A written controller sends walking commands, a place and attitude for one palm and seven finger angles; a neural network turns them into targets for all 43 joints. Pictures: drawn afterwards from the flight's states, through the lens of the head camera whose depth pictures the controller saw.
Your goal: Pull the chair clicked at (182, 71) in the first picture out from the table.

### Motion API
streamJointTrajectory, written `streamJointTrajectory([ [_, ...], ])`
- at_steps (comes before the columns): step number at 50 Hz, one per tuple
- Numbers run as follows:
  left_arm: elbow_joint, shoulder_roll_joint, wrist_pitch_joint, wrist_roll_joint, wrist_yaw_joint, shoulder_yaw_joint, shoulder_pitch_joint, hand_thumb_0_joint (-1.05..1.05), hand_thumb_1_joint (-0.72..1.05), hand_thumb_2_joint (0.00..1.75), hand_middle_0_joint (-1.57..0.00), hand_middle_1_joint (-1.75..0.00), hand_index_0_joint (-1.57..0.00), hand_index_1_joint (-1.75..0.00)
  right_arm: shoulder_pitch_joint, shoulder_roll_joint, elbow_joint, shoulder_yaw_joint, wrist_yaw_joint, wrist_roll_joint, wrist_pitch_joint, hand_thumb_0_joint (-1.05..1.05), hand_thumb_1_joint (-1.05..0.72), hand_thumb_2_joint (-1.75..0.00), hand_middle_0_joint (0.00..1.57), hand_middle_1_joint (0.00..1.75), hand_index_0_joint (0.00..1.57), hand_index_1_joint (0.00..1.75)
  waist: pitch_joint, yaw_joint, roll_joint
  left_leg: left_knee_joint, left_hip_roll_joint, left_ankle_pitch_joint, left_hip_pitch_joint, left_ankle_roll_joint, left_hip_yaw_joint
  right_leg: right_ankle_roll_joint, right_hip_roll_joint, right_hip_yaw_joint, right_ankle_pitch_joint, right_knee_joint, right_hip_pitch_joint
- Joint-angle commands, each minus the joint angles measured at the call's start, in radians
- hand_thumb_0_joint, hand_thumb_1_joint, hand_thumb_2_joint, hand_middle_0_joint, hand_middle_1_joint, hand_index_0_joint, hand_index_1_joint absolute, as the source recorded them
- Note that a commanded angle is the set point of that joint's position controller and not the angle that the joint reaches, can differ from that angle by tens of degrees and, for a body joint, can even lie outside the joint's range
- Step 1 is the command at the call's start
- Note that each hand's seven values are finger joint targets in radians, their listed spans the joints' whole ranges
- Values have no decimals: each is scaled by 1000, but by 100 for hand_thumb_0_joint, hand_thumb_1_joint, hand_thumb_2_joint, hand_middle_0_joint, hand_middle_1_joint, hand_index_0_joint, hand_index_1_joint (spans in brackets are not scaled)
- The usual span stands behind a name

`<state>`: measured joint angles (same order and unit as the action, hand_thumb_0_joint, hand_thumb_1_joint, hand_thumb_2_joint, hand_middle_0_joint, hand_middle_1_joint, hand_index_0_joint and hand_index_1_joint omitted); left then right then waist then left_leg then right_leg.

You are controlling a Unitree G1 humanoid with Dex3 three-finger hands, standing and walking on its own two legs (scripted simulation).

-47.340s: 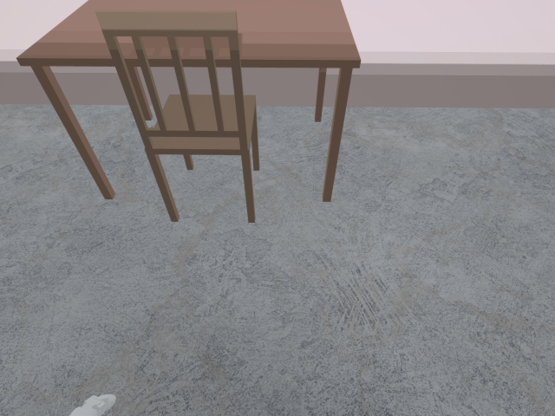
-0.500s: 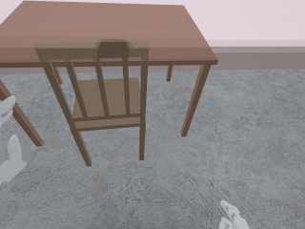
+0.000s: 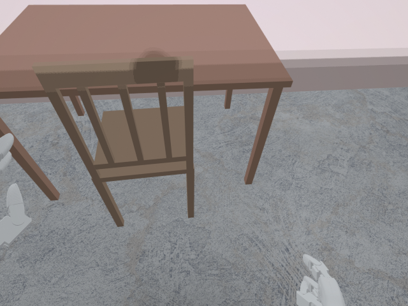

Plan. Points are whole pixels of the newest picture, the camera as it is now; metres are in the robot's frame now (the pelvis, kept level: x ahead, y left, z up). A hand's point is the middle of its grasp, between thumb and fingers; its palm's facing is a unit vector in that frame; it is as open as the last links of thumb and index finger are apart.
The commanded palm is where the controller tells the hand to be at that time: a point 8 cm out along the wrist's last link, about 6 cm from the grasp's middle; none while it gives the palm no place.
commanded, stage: stop stepping back and stand still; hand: left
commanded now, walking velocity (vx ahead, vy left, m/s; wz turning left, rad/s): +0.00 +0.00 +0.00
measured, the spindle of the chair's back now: (132, 126) +0.64 +0.26 -0.09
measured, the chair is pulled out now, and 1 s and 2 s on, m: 0.04 0.04 0.04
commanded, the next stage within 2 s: let the arm hang, fingers relaxed in 0.06 s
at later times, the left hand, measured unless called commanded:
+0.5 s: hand out of the picture +0.03 +0.18 -0.18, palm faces +0.10 -0.98 -0.17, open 6.9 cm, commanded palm none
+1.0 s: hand out of the picture -0.05 +0.16 -0.18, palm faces +0.08 -0.98 -0.17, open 7.4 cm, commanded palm none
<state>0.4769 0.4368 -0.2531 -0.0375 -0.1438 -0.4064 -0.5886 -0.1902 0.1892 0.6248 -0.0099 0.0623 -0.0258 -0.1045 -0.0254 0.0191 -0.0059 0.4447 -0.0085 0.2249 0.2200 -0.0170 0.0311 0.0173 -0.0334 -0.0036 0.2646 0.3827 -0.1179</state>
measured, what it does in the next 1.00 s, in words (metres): stands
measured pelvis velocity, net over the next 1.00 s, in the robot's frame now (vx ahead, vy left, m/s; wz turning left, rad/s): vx -0.01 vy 0.00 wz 0.05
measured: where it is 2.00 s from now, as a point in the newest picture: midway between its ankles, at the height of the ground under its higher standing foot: outside the picture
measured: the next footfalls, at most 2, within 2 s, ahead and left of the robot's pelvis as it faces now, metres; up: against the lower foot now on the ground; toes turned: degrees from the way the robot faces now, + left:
none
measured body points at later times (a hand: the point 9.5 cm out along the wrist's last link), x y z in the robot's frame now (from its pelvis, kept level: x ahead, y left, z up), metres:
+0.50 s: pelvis -0.01 +0.00 -0.01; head +0.01 +0.02 +0.44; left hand +0.03 +0.23 -0.16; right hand +0.04 -0.23 -0.15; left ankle +0.01 +0.11 -0.74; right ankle -0.04 -0.11 -0.74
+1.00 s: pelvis -0.01 +0.00 +0.00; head +0.00 -0.01 +0.45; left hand -0.05 +0.21 -0.16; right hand -0.03 -0.20 -0.17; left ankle +0.01 +0.11 -0.74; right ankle -0.04 -0.11 -0.74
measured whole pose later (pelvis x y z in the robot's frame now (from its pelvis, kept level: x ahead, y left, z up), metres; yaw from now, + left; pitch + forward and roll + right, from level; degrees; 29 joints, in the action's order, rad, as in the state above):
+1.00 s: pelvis -0.01 +0.00 +0.00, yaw +3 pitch -1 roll +0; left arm -1.12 0.11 0.00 0.01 -0.03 0.02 -0.35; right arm -0.34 0.12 1.11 -0.01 0.03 0.01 0.01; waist -0.03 0.01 0.02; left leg 0.45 0.02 0.21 0.22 -0.03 -0.01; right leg 0.02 0.00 -0.05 0.29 0.43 -0.12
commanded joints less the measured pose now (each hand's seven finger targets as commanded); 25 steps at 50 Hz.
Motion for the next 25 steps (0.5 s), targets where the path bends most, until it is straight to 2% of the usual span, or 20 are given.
streamJointTrajectory([
  [1,146,139,-42,-15,-22,-116,3,0,90,90,-20,-30,-20,-30,57,122,-133,-41,8,1,-34,0,-90,-90,20,30,20,30,100,1,54,-43,-92,-261,-65,-17,-97,-9,101,92,-312,-35,4],
  [2,149,142,-40,-15,-22,-117,13,0,90,90,-20,-30,-20,-30,55,124,-135,-43,8,0,-32,0,-90,-90,20,30,20,30,108,0,36,-43,-94,-260,-70,-18,-95,-10,101,90,-312,-34,10],
  [7,189,155,-37,-12,-25,-112,38,0,90,90,-20,-30,-20,-30,62,128,-142,-41,13,3,-32,0,-90,-90,20,30,20,30,129,-4,55,-47,-96,-305,-97,-23,-95,-13,99,84,-334,-20,20],
  [8,-581,-60,97,62,103,346,114,0,90,90,-20,-30,-20,-30,105,218,65,-71,-72,-15,-110,0,-90,-90,20,30,20,30,42,46,37,77,-101,-435,-34,-27,-120,0,118,-29,-337,124,-147],
  [9,-644,-104,207,74,126,285,97,0,90,90,-20,-30,-20,-30,-10,195,105,-72,-76,16,-18,0,-90,-90,20,30,20,30,103,7,1,82,-104,-464,-10,-34,-121,-8,137,29,-318,119,-128],
  [10,-637,-121,239,74,129,293,83,0,90,90,-20,-30,-20,-30,-33,161,85,-61,-71,18,14,0,-90,-90,20,30,20,30,100,7,7,96,-101,-381,-9,-33,-115,-9,129,24,-263,126,-146],
  [11,-676,-132,242,71,129,305,113,0,90,90,-20,-30,-20,-30,-30,153,92,-54,-70,29,27,0,-90,-90,20,30,20,30,114,-3,-4,85,-113,-274,37,-50,-152,-2,124,23,-149,135,-149],
  [12,-721,-121,241,73,130,313,145,0,90,90,-20,-30,-20,-30,-18,147,84,-44,-70,37,40,0,-90,-90,20,30,20,30,97,-11,-44,80,-102,-217,75,-55,-170,2,125,35,-121,119,-141],
  [14,-821,-99,239,76,126,326,210,0,90,90,-20,-30,-20,-30,-19,144,89,-40,-67,48,58,0,-90,-90,20,30,20,30,97,-8,-179,109,-63,-207,63,-40,-154,34,151,78,-179,80,-120],
  [15,-877,-91,241,75,123,330,240,0,90,90,-20,-30,-20,-30,-19,148,101,-40,-65,50,69,0,-90,-90,20,30,20,30,90,-5,-216,116,-47,-216,43,-32,-138,51,170,90,-209,63,-121],
  [16,-933,-88,245,70,120,336,267,0,90,90,-20,-30,-20,-30,-22,146,121,-37,-62,50,77,0,-90,-90,20,30,20,30,84,-2,-210,111,-38,-232,21,-26,-131,60,175,93,-229,53,-118],
  [17,-986,-92,250,66,118,344,286,0,90,90,-20,-30,-20,-30,-26,143,139,-34,-59,50,83,0,-90,-90,20,30,20,30,75,0,-165,87,-44,-258,-1,-24,-135,57,164,86,-231,54,-117],
  [18,-1040,-93,256,60,117,354,296,0,90,90,-20,-30,-20,-30,-24,146,160,-29,-56,51,86,0,-90,-90,20,30,20,30,49,-6,-49,50,-56,-284,4,-29,-153,47,142,66,-205,63,-112],
  [19,-1093,-99,257,56,116,359,292,0,90,90,-20,-30,-20,-30,-23,143,186,-23,-54,53,86,0,-90,-90,20,30,20,30,44,-14,38,21,-67,-313,14,-34,-165,36,128,62,-190,66,-83],
  [20,-1149,-102,257,52,114,365,283,0,90,90,-20,-30,-20,-30,-26,132,210,-18,-51,51,86,0,-90,-90,20,30,20,30,33,-22,89,5,-67,-315,19,-35,-166,31,122,58,-175,57,-64],
  [22,-1248,-109,254,47,114,373,259,0,90,90,-20,-30,-20,-30,-47,114,256,-11,-45,45,87,0,-90,-90,20,30,20,30,28,-25,139,-15,-62,-257,11,-33,-160,31,121,59,-130,25,-46],
  [23,-1288,-107,255,48,115,376,257,0,90,90,-20,-30,-20,-30,-65,110,271,-10,-41,41,89,0,-90,-90,20,30,20,30,10,-22,131,-21,-64,-234,5,-35,-165,31,118,48,-120,9,-48],
  [24,-1308,-152,255,50,113,360,238,0,90,90,-20,-30,-20,-30,-80,90,285,-15,-37,49,90,0,-90,-90,20,30,20,30,31,-24,180,-27,-67,-201,4,-38,-167,34,120,45,-108,-2,-36],
  [25,-1336,-145,255,48,113,365,235,0,90,90,-20,-30,-20,-30,-96,82,303,-13,-36,47,92,0,-90,-90,20,30,20,30,45,-22,201,-36,-66,-174,-1,-38,-168,35,119,39,-98,-3,-22],
])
